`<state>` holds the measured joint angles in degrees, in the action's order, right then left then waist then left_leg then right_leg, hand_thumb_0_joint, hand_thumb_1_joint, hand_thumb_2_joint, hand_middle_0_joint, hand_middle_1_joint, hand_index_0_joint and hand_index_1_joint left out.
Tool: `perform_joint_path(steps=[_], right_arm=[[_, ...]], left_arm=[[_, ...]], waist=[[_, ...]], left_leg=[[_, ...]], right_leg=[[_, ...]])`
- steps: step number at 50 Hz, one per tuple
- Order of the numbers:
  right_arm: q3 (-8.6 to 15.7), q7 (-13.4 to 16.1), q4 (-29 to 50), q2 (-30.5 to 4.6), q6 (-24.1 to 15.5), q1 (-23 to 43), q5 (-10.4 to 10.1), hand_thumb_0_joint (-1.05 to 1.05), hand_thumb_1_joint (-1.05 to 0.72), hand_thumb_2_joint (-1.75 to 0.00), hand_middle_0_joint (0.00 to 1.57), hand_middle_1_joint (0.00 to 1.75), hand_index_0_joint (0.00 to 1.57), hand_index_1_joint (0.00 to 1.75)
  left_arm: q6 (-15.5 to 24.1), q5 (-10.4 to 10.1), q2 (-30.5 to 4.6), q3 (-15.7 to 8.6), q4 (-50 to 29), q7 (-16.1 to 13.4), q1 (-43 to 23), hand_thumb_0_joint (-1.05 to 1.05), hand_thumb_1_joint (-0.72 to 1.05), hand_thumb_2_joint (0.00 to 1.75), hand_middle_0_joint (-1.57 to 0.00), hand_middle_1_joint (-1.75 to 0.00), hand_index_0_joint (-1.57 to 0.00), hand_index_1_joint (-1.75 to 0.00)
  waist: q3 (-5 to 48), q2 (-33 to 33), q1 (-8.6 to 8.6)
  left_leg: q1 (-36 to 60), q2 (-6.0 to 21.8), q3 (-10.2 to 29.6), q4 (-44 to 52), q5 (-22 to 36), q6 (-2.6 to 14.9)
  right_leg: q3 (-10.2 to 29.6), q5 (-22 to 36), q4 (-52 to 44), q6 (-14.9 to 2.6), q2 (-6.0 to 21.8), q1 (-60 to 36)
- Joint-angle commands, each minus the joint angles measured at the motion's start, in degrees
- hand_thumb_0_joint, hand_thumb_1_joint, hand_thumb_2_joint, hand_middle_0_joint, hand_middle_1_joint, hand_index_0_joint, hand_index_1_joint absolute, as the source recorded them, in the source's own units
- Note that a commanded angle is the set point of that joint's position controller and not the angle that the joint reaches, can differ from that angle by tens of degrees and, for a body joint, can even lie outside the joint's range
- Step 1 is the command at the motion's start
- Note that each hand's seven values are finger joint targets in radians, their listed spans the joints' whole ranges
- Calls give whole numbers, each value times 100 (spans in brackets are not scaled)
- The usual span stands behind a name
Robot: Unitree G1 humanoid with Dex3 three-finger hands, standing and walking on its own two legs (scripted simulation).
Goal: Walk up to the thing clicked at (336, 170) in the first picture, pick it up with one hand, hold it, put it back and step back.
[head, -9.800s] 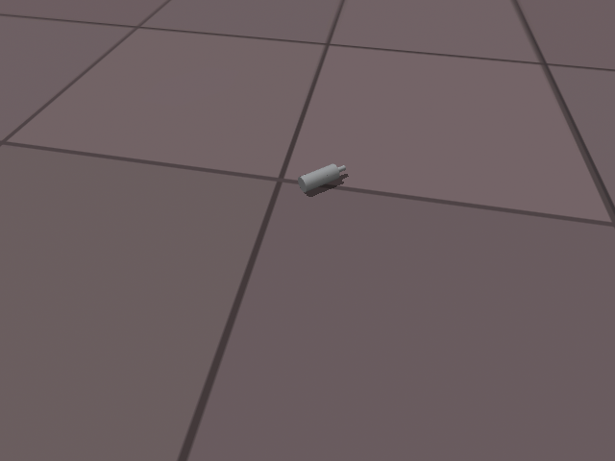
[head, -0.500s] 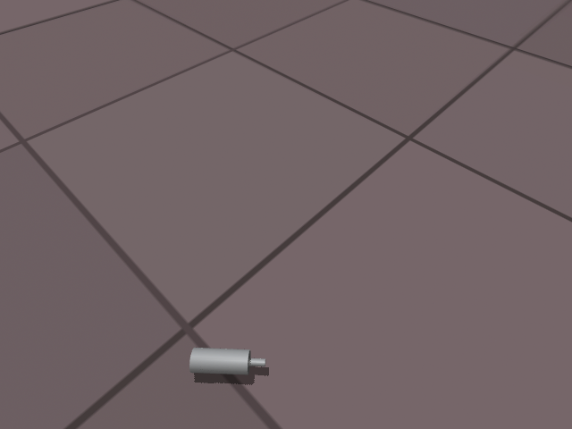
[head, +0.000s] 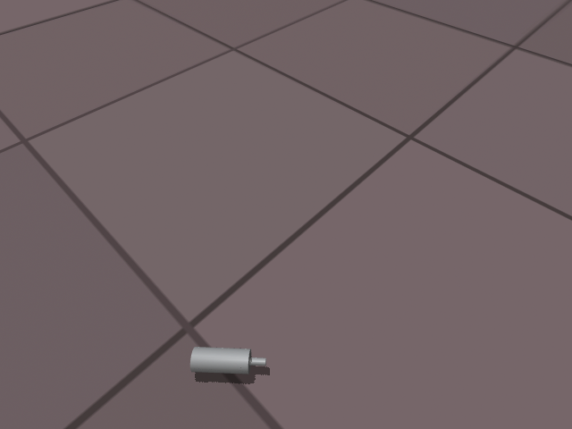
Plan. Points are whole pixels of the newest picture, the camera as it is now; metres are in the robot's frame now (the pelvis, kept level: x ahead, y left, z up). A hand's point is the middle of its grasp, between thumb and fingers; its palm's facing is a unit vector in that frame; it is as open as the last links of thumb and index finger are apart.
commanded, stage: stand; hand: left
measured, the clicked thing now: (229, 360) +0.43 +0.20 -0.74
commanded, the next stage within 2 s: walk up in 0.72 s
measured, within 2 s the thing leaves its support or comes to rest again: neither
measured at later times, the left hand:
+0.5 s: hand out of the picture +0.08 +0.26 -0.16, palm faces -0.03 -0.94 -0.34, open 7.4 cm
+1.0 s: hand out of the picture +0.07 +0.29 -0.17, palm faces -0.01 -0.92 -0.38, open 7.4 cm
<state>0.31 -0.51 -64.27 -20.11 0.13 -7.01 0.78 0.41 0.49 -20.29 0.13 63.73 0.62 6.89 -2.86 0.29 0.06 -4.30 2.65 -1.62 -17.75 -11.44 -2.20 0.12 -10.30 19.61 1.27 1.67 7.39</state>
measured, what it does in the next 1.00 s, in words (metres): shifts its weight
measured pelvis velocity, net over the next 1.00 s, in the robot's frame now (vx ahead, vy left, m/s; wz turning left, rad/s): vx -0.05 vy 0.02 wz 0.01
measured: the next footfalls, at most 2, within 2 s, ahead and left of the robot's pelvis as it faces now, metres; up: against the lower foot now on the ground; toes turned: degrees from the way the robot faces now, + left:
right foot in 1.46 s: -0.14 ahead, -0.10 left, +0.00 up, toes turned +0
left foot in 1.82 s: -0.28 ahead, +0.12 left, +0.00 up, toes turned -2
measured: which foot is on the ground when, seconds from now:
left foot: down 0.00-1.00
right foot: down 0.00-1.00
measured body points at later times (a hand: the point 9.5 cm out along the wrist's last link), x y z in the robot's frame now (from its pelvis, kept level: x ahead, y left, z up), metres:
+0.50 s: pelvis +0.00 +0.00 +0.00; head +0.01 +0.00 +0.45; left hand +0.08 +0.30 -0.13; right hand +0.07 -0.30 -0.13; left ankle -0.02 +0.14 -0.75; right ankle +0.00 -0.13 -0.75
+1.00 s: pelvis -0.05 +0.02 -0.02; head +0.01 +0.02 +0.42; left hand +0.07 +0.34 -0.14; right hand +0.05 -0.31 -0.14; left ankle -0.05 +0.14 -0.73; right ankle +0.00 -0.13 -0.75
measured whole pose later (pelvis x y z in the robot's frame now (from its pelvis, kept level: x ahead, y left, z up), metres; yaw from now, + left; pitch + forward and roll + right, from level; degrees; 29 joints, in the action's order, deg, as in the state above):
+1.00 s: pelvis -0.05 +0.02 -0.02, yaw +1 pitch -2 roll +0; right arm 3.4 -0.3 -56.3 -23.5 3.8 -4.3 -0.2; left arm -3.2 1.1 -21.8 -3.3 55.3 0.0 2.1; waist -9.9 -0.2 0.1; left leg -19.4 -0.9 1.1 -46.4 -27.0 2.2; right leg 0.8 -13.3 34.2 1.4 3.5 19.2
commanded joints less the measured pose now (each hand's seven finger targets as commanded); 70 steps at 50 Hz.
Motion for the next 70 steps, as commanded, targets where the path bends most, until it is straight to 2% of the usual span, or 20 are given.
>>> perform_joint_path(steps=[1, 12, 35, 36, 39, 44, 46, 47, 50, 51, 52, 53, 54, 55, 56, 58, 59, 62, 65, 70], right_arm=[[240, 73, 320, -1198, -132, 141, -10, 0, -90, -90, 20, 30, 20, 30], [239, 82, 335, -1231, -151, 178, -23, 0, -90, -90, 20, 30, 20, 30], [246, 87, 355, -1227, -129, 149, -13, 0, -90, -90, 20, 30, 20, 30], [345, 86, 389, -1503, -27, 296, -84, 0, -90, -90, 20, 30, 20, 30], [392, 96, 584, -1394, 40, 147, -166, 0, -90, -90, 20, 30, 20, 30], [480, 114, 858, -1349, 196, 93, -136, 0, -90, -90, 20, 30, 20, 30], [506, 88, 927, -1212, 286, -81, -108, 0, -90, -90, 20, 30, 20, 30], [537, 75, 952, -1206, 328, -318, -80, 0, -90, -90, 20, 30, 20, 30], [624, 54, 1032, -1321, 299, -820, -105, 0, -90, -90, 20, 30, 20, 30], [639, 73, 1035, -1313, 241, -913, -65, 0, -90, -90, 20, 30, 20, 30], [672, 104, 1070, -1455, 179, -919, 26, 0, -90, -90, 20, 30, 20, 30], [780, 115, 1119, -1927, 127, -732, 162, 0, -90, -90, 20, 30, 20, 30], [806, 120, 1315, -2116, 76, -467, 217, 0, -90, -90, 20, 30, 20, 30], [844, 121, 1460, -2390, 66, -336, 114, 0, -90, -90, 20, 30, 20, 30], [822, 166, 1521, -2233, 47, -137, 105, 0, -90, -90, 20, 30, 20, 30], [703, 258, 1633, -1760, 21, 266, 172, 0, -90, -90, 20, 30, 20, 30], [682, 301, 1690, -1687, 6, 196, 156, 0, -90, -90, 20, 30, 20, 30], [693, 359, 1624, -1558, 6, -448, 97, 0, -90, -90, 20, 30, 20, 30], [708, 382, 1726, -1670, 28, -548, 73, 0, -90, -90, 20, 30, 20, 30], [690, 320, 1964, -1827, 95, -228, 72, 0, -90, -90, 20, 30, 20, 30]], left_arm=[[120, 7, -1292, -232, -316, -116, -231, 0, 90, 90, -20, -30, -20, -30], [126, 6, -1246, -224, -296, -111, -176, 0, 90, 90, -20, -30, -20, -30], [113, 14, -1228, -227, -318, -122, -199, 0, 90, 90, -20, -30, -20, -30], [27, -84, -1531, -502, -444, -152, -254, 0, 90, 90, -20, -30, -20, -30], [-50, -124, -1456, -570, -626, -185, -109, 0, 90, 90, -20, -30, -20, -30], [-195, -58, -1591, -633, -1021, -180, -375, 0, 90, 90, -20, -30, -20, -30], [-234, 36, -1734, -676, -1205, -186, -664, 0, 90, 90, -20, -30, -20, -30], [-238, 109, -1806, -697, -1315, -184, -822, 0, 90, 90, -20, -30, -20, -30], [-238, 160, -1646, -663, -1607, -221, -1204, 0, 90, 90, -20, -30, -20, -30], [-266, 134, -1562, -632, -1646, -219, -1180, 0, 90, 90, -20, -30, -20, -30], [-323, 70, -1399, -605, -1699, -213, -1066, 0, 90, 90, -20, -30, -20, -30], [-365, -1, -1057, -552, -1788, -237, -893, 0, 90, 90, -20, -30, -20, -30], [-427, 31, -1058, -597, -1746, -279, -605, 0, 90, 90, -20, -30, -20, -30], [-449, 62, -1157, -627, -1721, -325, -541, 0, 90, 90, -20, -30, -20, -30], [-451, 86, -1291, -678, -1641, -343, -617, 0, 90, 90, -20, -30, -20, -30], [-435, -2, -1304, -667, -1536, -318, -218, 0, 90, 90, -20, -30, -20, -30], [-432, -17, -1306, -673, -1548, -295, -58, 0, 90, 90, -20, -30, -20, -30], [-391, 64, -1246, -702, -1784, -241, -340, 0, 90, 90, -20, -30, -20, -30], [-373, 75, -1189, -710, -1945, -211, -345, 0, 90, 90, -20, -30, -20, -30], [-334, 103, -1102, -781, -1795, -117, 318, 0, 90, 90, -20, -30, -20, -30]], waist=[[310, -85, 24], [439, -20, -12], [348, -53, 17], [-297, -27, -70], [504, -33, -29], [777, -454, 5], [530, -1162, 47], [447, -1398, 105], [486, -1235, 362], [537, -987, 398], [430, -153, 395], [338, 1246, 208], [378, 908, 16], [622, 1215, 140], [487, 891, 101], [419, 721, -243], [480, 851, -264], [574, 654, 120], [580, 679, 248], [840, 1008, 14]], left_leg=[[-49, 548, 387, 279, 640, 247], [51, 564, 371, 207, 999, 278], [-46, 551, 356, 232, 812, 273], [-444, 496, 477, -313, 1830, 386], [-231, 470, 361, -859, 2388, 445], [-398, 9, 183, -2019, 1097, 499], [-694, -454, 87, -3046, -1252, 459], [-769, -408, 312, -3624, -2123, 498], [-767, -143, 666, -3154, -1697, 585], [-819, -192, 461, -2305, -1076, 561], [-1097, 188, 793, -962, 357, 581], [-878, 974, 2103, -472, 1998, 778], [-955, 1467, 2576, -483, 2850, 1216], [-1176, 1977, 3272, -246, 2614, 1721], [-1324, 1942, 3202, -253, 2202, 1762], [-678, 1295, 2025, -823, 2562, 1495], [-335, 1297, 1876, -1017, 2866, 1526], [522, 1174, 1775, -1272, 3486, 1488], [516, 1314, 1737, -1301, 3407, 1608], [-342, 1227, 1596, -1349, 2150, 1370]], right_leg=[[432, 768, -318, -233, 577, -16], [400, 1214, -230, -245, 587, -156], [387, 993, -299, -234, 575, -109], [418, 2050, 207, -256, 506, 288], [291, 2522, 577, -436, 525, 37], [876, 2209, 549, -964, 1079, 594], [1389, 1926, 247, -1432, 1638, 1078], [1570, 1672, 188, -1634, 1879, 1423], [1164, 1589, 949, -1271, 1556, 1579], [942, 1449, 1425, -1066, 1254, 1338], [612, 782, 2266, -740, 665, 1182], [287, -599, 3400, -419, -324, 1830], [785, -2503, 4118, -319, -735, 2031], [1160, -2887, 4788, -305, -896, 1932], [1417, -2718, 5233, -300, -881, 1955], [1365, -2124, 5436, -222, -739, 2304], [1209, -2017, 5423, -172, -676, 2392], [1051, -2077, 4643, 23, -643, 2495], [789, -2076, 3726, 61, -516, 2163], [173, -1333, 1691, -184, -317, 787]])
